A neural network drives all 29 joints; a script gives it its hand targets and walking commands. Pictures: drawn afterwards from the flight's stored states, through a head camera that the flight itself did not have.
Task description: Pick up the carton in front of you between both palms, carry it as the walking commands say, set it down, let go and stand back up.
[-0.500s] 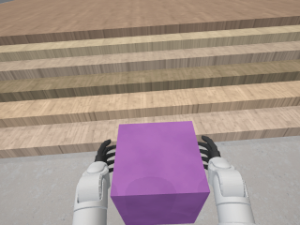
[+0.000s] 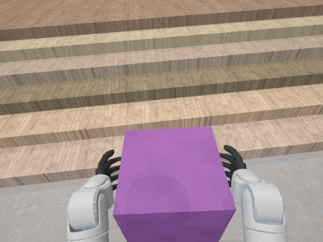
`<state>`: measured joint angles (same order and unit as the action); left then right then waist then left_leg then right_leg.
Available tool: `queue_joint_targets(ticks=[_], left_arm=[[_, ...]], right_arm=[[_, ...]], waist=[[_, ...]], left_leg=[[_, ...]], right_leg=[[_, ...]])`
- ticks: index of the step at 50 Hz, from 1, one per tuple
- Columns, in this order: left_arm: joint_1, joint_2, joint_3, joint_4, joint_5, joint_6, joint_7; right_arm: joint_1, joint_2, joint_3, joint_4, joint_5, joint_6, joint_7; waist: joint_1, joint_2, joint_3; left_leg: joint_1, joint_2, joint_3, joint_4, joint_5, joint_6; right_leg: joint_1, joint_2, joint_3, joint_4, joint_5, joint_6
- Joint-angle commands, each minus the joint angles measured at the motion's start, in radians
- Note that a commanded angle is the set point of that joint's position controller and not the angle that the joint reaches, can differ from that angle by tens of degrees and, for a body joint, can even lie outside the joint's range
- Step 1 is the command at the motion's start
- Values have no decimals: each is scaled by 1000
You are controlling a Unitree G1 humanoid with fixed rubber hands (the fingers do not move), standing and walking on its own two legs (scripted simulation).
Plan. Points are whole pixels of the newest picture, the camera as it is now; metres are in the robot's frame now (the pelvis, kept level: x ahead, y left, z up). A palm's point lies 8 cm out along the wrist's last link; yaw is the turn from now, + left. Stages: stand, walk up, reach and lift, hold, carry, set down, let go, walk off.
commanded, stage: carry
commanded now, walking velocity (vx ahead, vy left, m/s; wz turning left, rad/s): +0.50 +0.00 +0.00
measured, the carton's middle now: (170, 191) +0.27 -0.01 +0.02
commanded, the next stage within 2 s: none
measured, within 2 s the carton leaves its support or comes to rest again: neither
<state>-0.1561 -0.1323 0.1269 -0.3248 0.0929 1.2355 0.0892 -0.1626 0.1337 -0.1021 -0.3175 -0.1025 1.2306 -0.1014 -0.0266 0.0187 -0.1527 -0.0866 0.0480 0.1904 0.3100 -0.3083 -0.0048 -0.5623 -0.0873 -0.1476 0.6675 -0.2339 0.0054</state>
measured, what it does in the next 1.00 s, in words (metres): walks ahead: right foot, then left foot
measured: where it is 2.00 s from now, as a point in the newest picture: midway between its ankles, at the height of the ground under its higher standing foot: (162, 124)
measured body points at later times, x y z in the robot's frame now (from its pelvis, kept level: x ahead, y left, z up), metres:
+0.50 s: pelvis +0.32 -0.01 -0.01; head +0.33 -0.02 +0.44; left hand +0.62 +0.15 +0.12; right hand +0.63 -0.16 +0.12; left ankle +0.46 +0.10 -0.72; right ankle +0.17 -0.11 -0.74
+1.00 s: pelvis +0.64 +0.00 -0.02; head +0.69 -0.01 +0.42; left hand +1.05 +0.15 +0.15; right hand +1.05 -0.15 +0.14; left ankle +0.49 +0.08 -0.72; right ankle +0.72 -0.09 -0.74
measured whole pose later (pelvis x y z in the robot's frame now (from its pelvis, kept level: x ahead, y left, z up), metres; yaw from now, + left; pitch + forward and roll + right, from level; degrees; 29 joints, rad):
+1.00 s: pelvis +0.64 +0.00 -0.02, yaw +1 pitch +6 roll +0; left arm -0.91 0.02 0.28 0.06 0.07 1.35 0.13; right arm -0.90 -0.03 -0.28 0.05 -0.04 1.34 -0.14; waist -0.01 0.01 0.01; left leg -0.20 0.05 0.18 0.71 -0.43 0.04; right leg -0.52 -0.02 -0.15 0.59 -0.10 -0.09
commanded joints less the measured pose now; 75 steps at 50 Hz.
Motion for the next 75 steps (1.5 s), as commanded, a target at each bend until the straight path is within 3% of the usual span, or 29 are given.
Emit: queue_joint_targets(ticks=[1, 4, 6, 7, 10, 14, 23, 26, 27, 29, 33, 46, 48, 49, 50, 51, 52, 54, 57, 61, 62, 64, 66, 67, 69, 70, 71, 72, 75], left_arm=[[-480, -842, -697, -34, -381, 6, -234], [-464, -838, -677, -5, -366, 12, -235], [-455, -819, -656, 39, -340, 7, -236], [-474, -854, -664, 10, -354, 4, -235], [-576, -944, -705, -93, -393, -16, -235], [-553, -938, -736, -153, -422, -24, -243], [-675, -698, -711, -180, -429, 37, -229], [-806, -630, -684, -112, -429, 74, -208], [-846, -615, -669, -87, -432, 89, -201], [-976, -630, -638, -45, -455, 122, -188], [-1134, -745, -589, 44, -465, 127, -176], [-1413, -816, -492, 297, -423, 97, -145], [-1415, -829, -466, 345, -418, 100, -154], [-1427, -833, -450, 355, -415, 99, -160], [-1421, -847, -437, 384, -416, 97, -167], [-1378, -866, -423, 428, -426, 99, -172], [-1381, -857, -407, 432, -425, 97, -177], [-1450, -930, -418, 338, -453, 80, -186], [-1586, -1002, -485, 138, -524, 61, -185], [-1515, -926, -545, 4, -541, 47, -174], [-1502, -912, -569, -3, -548, 44, -176], [-1488, -884, -587, 11, -558, 47, -186], [-1410, -862, -589, 65, -534, 56, -196], [-1413, -854, -598, 72, -524, 57, -202], [-1349, -849, -579, 108, -488, 58, -203], [-1332, -841, -567, 99, -437, 51, -195], [-1369, -842, -558, 91, -413, 48, -183], [-1319, -824, -515, 84, -391, 42, -172], [-1274, -766, -470, 60, -312, 35, -144]], right_arm=[[-497, 842, 696, -53, 421, 10, 257], [-496, 827, 693, -38, 418, 21, 261], [-547, 824, 695, -51, 426, 36, 265], [-567, 843, 700, -50, 427, 33, 269], [-606, 911, 701, -96, 447, 8, 272], [-529, 920, 706, -129, 401, -15, 245], [-664, 700, 675, -186, 390, 45, 209], [-780, 626, 635, -108, 409, 84, 206], [-810, 604, 610, -71, 414, 98, 206], [-923, 568, 566, 7, 425, 116, 203], [-1132, 750, 583, 22, 525, 122, 215], [-1441, 846, 480, 270, 520, 96, 204], [-1448, 859, 463, 311, 504, 100, 199], [-1455, 874, 459, 327, 504, 101, 197], [-1492, 882, 450, 327, 496, 104, 196], [-1479, 889, 433, 363, 479, 112, 196], [-1433, 900, 403, 417, 461, 113, 190], [-1467, 915, 375, 358, 427, 102, 178], [-1453, 914, 380, 258, 385, 80, 155], [-1332, 826, 403, 170, 315, 52, 119], [-1328, 797, 418, 157, 298, 50, 113], [-1308, 746, 437, 156, 288, 50, 104], [-1272, 770, 491, 172, 310, 56, 112], [-1256, 792, 512, 168, 338, 52, 124], [-1198, 846, 535, 215, 376, 30, 147], [-1222, 890, 555, 154, 421, 26, 159], [-1312, 910, 596, 83, 464, 22, 168], [-1366, 932, 628, 26, 501, 18, 177], [-1418, 965, 654, -28, 577, 14, 191]], waist=[[7, 128, -94], [33, 53, -173], [58, -336, -253], [53, -283, -242], [45, -61, -232], [47, -110, -226], [63, -175, -95], [16, -134, -150], [-16, -74, -220], [-54, 322, -313], [-30, 37, -292], [-36, 130, -282], [37, 125, -356], [93, 43, -407], [132, -114, -473], [98, -298, -452], [137, -342, -523], [157, -207, -485], [120, -76, -373], [162, -130, -347], [125, -117, -331], [69, -128, -287], [-33, -323, -473], [-142, -224, -562], [-191, 451, -876], [-184, 308, -815], [-109, 137, -599], [-95, 143, -614], [-121, 50, -503]], left_leg=[[23, 201, -99, -72, 197, 95], [-148, 127, 26, 271, 338, 31], [-591, -50, 0, 791, -149, -54], [-673, 0, -128, 925, -180, -13], [-656, 101, -183, 900, -37, 26], [-579, 83, -122, 676, 58, 6], [-481, 2, 7, 237, 265, 43], [-198, -73, 86, 179, 203, 69], [18, -47, 46, 206, 142, 74], [357, 360, -729, -4, -102, 256], [185, 287, -461, 32, 245, 202], [251, 151, -95, 162, 724, 177], [196, 120, -22, 409, 1001, 133], [56, 74, 11, 615, 875, 92], [-259, 26, -59, 812, 467, 47], [-573, -64, -106, 987, -168, 38], [-783, -104, -157, 1210, -252, 37], [-926, -57, -220, 1368, -168, 65], [-1003, -22, -197, 1357, -156, 79], [-1234, -13, -137, 1522, -330, 104], [-1179, 16, -137, 1357, -353, 112], [-655, -44, -12, 767, -150, 111], [-249, -148, 70, 640, 136, 120], [-64, -160, 53, 409, 336, 114], [619, 336, -793, 223, 1413, 466], [588, 232, -674, 299, 1331, 400], [439, 190, -520, 284, 1472, 277], [495, 274, -589, 344, 1479, 328], [512, 179, -506, 276, 923, 276]], right_leg=[[115, 35, -75, -120, 122, -6], [519, 71, -117, -180, 34, -34], [834, -359, 635, -443, -254, -205], [809, -379, 676, -457, -158, -235], [671, -300, 417, -439, 28, -175], [627, -228, 204, -478, 131, -140], [653, -148, 11, -399, 391, -116], [566, -95, -84, -135, 523, -74], [437, -62, -94, 49, 419, -56], [-90, 139, -3, 574, -265, -2], [-159, -10, 166, 623, -120, -69], [-76, 88, -15, 12, 151, -70], [166, 154, -61, -116, 224, -103], [426, 148, -68, -236, 361, -106], [800, -43, 133, -163, 657, -161], [1023, -218, 402, -74, 1248, -210], [1185, -280, 487, -42, 1323, -320], [1083, -288, 561, -164, 740, -342], [959, -234, 450, -215, 497, -244], [1046, -219, 361, -215, 650, -242], [988, -176, 307, -246, 642, -214], [586, -57, 88, -344, 886, -153], [547, -80, 23, -95, 1416, -130], [566, -44, -9, 160, 1335, -80], [-39, 281, 211, 1085, -247, 43], [-130, 228, 348, 1180, -201, -12], [-143, 188, 265, 1050, -152, -47], [-267, 170, 298, 1118, -231, -56], [-434, 99, 234, 977, -284, -64]])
